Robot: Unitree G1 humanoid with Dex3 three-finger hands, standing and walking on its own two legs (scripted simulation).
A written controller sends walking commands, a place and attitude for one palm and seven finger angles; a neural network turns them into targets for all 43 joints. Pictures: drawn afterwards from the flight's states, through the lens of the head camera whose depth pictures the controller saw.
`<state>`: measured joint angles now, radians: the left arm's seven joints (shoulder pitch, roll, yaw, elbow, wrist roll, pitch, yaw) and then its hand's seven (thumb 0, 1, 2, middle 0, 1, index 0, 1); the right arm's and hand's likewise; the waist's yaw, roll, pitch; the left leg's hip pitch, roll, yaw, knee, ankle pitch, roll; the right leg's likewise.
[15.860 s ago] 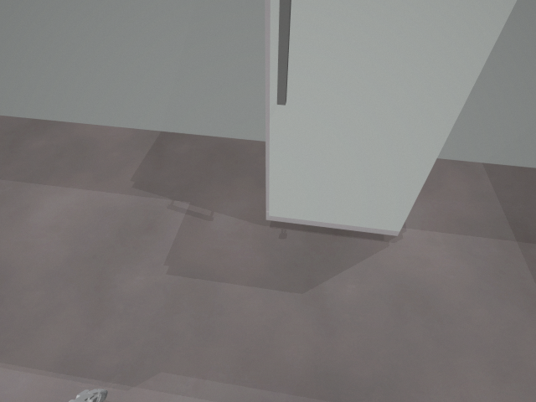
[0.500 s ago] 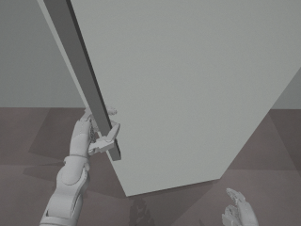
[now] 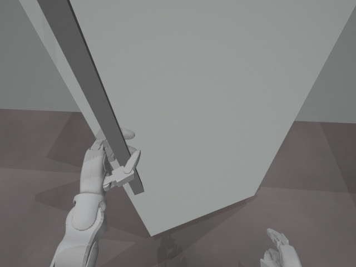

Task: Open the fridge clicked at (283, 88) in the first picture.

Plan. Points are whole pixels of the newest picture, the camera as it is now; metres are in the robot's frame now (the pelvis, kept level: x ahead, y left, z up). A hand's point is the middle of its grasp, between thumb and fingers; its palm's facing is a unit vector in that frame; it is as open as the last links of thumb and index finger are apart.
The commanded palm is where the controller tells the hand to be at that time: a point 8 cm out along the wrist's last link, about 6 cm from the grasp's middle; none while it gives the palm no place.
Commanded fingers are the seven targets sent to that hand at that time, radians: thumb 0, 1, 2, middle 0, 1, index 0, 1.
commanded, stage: walk backward, drawing the door open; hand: left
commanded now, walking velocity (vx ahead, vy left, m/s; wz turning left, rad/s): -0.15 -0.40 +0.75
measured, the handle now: (109, 119) +0.34 +0.12 +0.20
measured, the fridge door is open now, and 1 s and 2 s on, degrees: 26 61 71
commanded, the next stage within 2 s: stop walking and hold the door back in 1.26 s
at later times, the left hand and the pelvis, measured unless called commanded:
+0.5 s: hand (193, 254) +0.14 -0.02 +0.11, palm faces +0.19 -0.97 -0.13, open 6.9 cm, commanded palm +0.10 +0.02 +0.11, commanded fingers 0.00 0.90 0.90 -0.45 -1.40 -0.45 -1.40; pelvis -0.08 -0.17 -0.01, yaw +25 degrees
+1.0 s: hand out of the picture +0.06 -0.14 +0.11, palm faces +0.60 -0.79 -0.13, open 7.0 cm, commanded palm +0.01 -0.12 +0.11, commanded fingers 0.00 0.90 0.90 -0.45 -1.40 -0.45 -1.40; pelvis -0.07 -0.39 -0.02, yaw +50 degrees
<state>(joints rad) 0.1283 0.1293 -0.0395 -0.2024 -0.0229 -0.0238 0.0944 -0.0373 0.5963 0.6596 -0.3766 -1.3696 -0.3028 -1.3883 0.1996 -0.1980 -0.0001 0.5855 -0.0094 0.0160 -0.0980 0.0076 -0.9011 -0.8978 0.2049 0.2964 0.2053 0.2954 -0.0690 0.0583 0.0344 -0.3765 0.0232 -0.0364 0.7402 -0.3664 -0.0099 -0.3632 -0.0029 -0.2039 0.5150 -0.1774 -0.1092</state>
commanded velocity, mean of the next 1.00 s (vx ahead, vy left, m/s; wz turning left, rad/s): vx -0.16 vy -0.40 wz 0.75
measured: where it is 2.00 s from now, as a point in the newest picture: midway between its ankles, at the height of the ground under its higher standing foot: outside the picture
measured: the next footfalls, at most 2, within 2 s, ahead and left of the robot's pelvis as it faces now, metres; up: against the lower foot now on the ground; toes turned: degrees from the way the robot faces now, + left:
left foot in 0.12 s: +0.02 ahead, +0.11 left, +0.00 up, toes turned +7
right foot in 0.36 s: -0.03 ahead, -0.26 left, +0.00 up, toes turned +17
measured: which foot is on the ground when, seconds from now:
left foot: up 0.00-0.10, down 0.12-0.38, up 0.40-0.56, down 0.58-0.78, up 0.80-0.96, down 0.98-1.00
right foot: down 0.00-0.10, up 0.12-0.34, down 0.36-0.56, up 0.58-0.78, down 0.80-0.98, up 1.00-1.00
